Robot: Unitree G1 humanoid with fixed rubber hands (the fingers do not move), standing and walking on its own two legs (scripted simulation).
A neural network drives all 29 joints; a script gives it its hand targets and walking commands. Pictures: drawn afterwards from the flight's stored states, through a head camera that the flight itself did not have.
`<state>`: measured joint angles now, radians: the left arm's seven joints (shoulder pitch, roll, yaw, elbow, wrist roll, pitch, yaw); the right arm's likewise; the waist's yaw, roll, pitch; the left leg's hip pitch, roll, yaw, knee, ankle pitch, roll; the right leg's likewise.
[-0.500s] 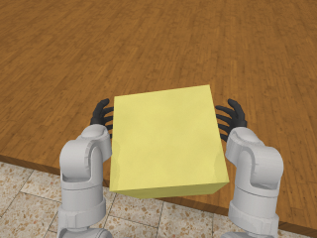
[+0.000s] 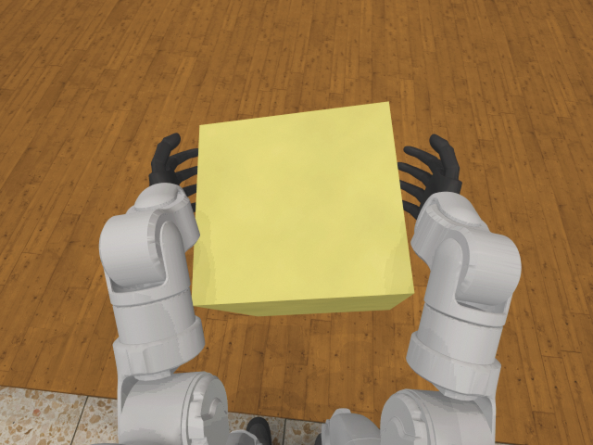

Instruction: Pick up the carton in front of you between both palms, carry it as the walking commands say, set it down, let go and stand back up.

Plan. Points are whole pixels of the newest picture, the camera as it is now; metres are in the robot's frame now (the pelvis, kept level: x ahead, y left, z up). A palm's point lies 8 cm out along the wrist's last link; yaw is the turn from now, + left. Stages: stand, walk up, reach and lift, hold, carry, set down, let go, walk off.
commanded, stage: carry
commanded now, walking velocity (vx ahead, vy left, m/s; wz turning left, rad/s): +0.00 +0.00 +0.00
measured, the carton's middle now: (309, 231) +0.38 -0.02 +0.03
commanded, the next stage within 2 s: none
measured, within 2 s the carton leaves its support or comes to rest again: neither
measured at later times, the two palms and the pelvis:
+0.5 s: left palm (198, 103) +0.50 +0.12 +0.13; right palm (432, 113) +0.50 -0.17 +0.13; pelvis +0.16 -0.03 +0.01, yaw +2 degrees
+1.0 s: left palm out of the picture +0.72 +0.04 +0.21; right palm out of the picture +0.65 -0.25 +0.20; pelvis +0.35 -0.04 +0.12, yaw -3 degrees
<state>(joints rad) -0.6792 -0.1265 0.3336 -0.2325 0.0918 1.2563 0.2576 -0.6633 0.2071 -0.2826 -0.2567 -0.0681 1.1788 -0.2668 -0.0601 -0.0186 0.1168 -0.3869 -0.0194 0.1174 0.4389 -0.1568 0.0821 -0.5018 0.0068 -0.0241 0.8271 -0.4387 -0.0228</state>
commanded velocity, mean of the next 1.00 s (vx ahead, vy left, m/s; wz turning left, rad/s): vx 0.00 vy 0.00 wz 0.00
